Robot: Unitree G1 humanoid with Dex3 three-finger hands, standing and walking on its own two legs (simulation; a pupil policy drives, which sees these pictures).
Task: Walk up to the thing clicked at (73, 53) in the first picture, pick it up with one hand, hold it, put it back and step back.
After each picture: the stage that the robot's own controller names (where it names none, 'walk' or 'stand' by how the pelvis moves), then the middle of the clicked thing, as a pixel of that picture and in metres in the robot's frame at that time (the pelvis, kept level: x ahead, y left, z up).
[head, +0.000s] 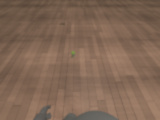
stand; (73, 54) +1.25 +0.38 -0.72
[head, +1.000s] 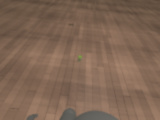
walk; (79, 58) +1.15 +0.17 -0.70
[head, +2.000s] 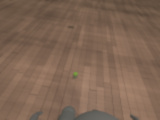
walk; (75, 75) +0.70 +0.17 -0.70
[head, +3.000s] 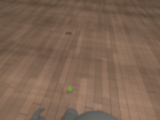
walk; (70, 90) +0.47 +0.22 -0.71
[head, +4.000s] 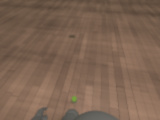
stand; (74, 99) +0.34 +0.17 -0.70
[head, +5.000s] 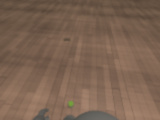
stand; (71, 104) +0.30 +0.19 -0.73
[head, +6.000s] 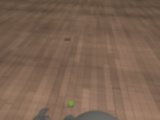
stand; (71, 104) +0.30 +0.19 -0.73
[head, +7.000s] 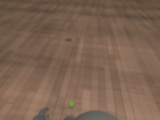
stand; (71, 104) +0.30 +0.19 -0.73
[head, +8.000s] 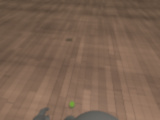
stand; (72, 104) +0.30 +0.18 -0.73
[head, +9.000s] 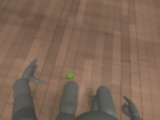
go down; (70, 75) +0.36 +0.17 -0.48
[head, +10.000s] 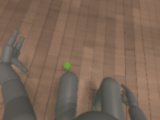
go down; (67, 66) +0.40 +0.20 -0.32
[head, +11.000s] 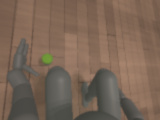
close in; (47, 60) +0.38 +0.23 -0.24
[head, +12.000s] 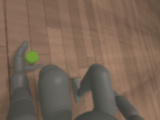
close; (31, 58) +0.38 +0.25 -0.22
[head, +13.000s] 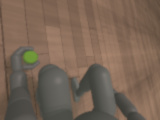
lift; (29, 58) +0.37 +0.25 -0.22
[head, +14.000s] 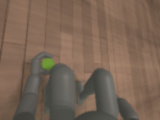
lift; (46, 64) +0.33 +0.23 -0.18
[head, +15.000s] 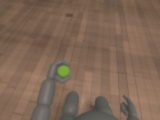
lift; (64, 74) +0.31 +0.18 +0.01
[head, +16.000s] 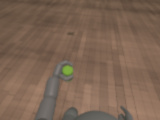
hold; (68, 74) +0.33 +0.16 +0.02
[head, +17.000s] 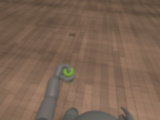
hold; (68, 76) +0.32 +0.16 +0.01
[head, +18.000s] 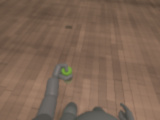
crouch; (67, 75) +0.33 +0.16 -0.03
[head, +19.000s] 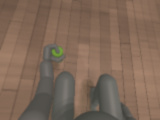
lower; (58, 55) +0.43 +0.20 -0.10
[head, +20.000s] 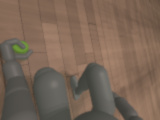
lower; (21, 51) +0.42 +0.27 -0.23
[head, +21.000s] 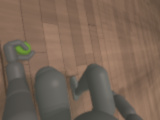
lower; (23, 52) +0.41 +0.27 -0.23
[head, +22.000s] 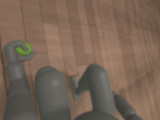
lower; (24, 52) +0.41 +0.27 -0.23
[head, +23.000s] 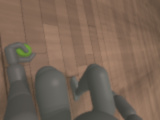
lower; (24, 53) +0.40 +0.27 -0.23
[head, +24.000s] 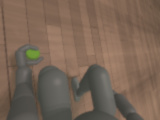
open; (32, 56) +0.39 +0.25 -0.23
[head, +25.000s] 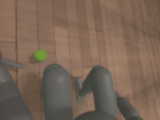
stand; (39, 56) +0.38 +0.23 -0.23
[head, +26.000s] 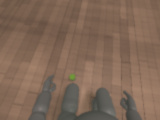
walk; (72, 77) +0.38 +0.17 -0.51
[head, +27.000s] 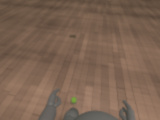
stand; (74, 100) +0.34 +0.15 -0.66
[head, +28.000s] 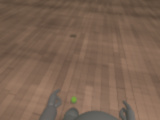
stand; (74, 100) +0.34 +0.15 -0.67
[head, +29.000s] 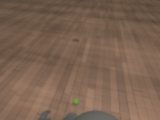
stand; (76, 102) +0.36 +0.14 -0.72
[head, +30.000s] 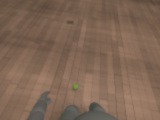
walk; (75, 87) +0.40 +0.10 -0.71
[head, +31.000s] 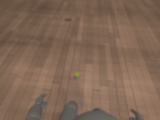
walk; (77, 75) +0.57 +0.17 -0.70
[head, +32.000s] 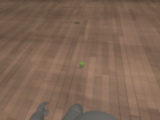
walk; (81, 64) +0.89 +0.21 -0.70
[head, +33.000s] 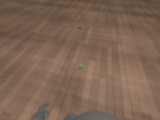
stand; (81, 67) +0.95 +0.17 -0.72
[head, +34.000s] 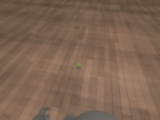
stand; (79, 66) +0.96 +0.20 -0.73
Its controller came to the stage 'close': yes
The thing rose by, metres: 0.72
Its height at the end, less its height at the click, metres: +0.00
